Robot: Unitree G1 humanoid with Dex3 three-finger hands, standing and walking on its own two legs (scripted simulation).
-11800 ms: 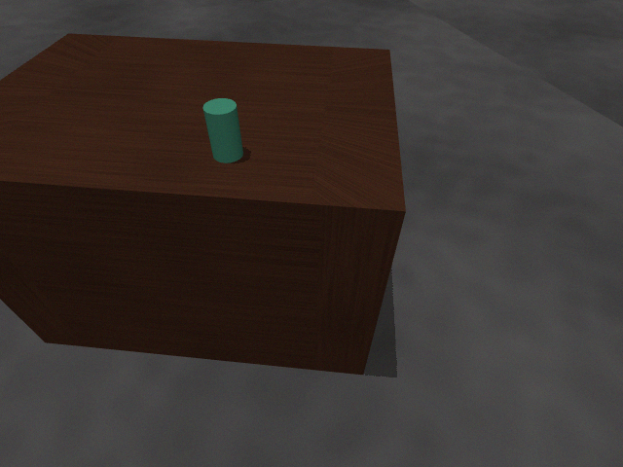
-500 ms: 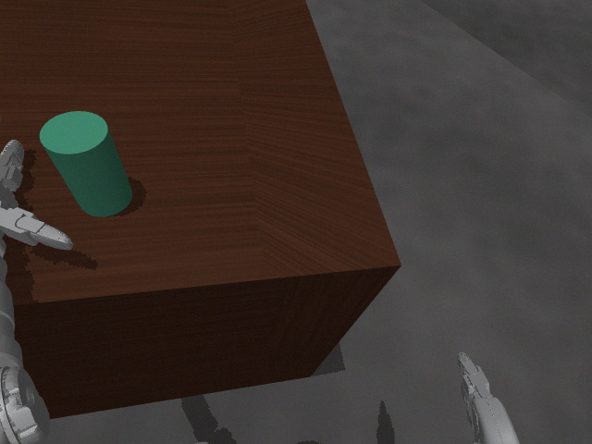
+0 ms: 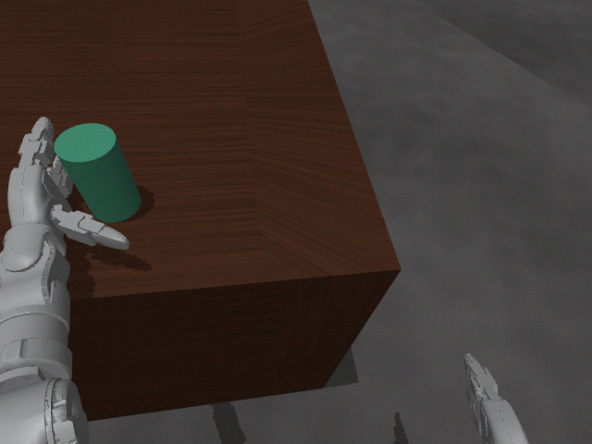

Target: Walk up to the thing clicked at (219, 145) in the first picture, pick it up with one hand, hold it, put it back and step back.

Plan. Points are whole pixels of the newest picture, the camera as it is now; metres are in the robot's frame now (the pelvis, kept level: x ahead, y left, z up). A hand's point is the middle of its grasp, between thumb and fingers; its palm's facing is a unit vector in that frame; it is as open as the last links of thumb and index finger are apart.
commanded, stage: rest palm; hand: left
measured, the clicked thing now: (102, 175) +0.48 +0.23 +0.09
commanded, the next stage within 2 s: close in 0.02 s
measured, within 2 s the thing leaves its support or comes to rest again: leaves its support in 1.08 s
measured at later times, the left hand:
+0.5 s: hand (104, 174) +0.48 +0.22 +0.09, palm faces +0.20 -0.98 +0.02, open 15.3 cm
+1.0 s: hand (107, 194) +0.46 +0.22 +0.08, palm faces +0.19 -0.98 +0.00, open 9.4 cm
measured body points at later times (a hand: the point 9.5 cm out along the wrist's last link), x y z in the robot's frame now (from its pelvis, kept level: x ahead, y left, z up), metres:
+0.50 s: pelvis -0.01 +0.00 +0.00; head +0.08 +0.03 +0.44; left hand +0.46 +0.28 +0.09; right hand +0.14 -0.26 -0.03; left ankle +0.02 +0.13 -0.69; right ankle -0.03 -0.15 -0.69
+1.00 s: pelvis +0.00 +0.00 +0.00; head +0.08 +0.03 +0.44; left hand +0.44 +0.27 +0.08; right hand +0.15 -0.25 -0.04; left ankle +0.02 +0.13 -0.69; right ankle -0.03 -0.15 -0.69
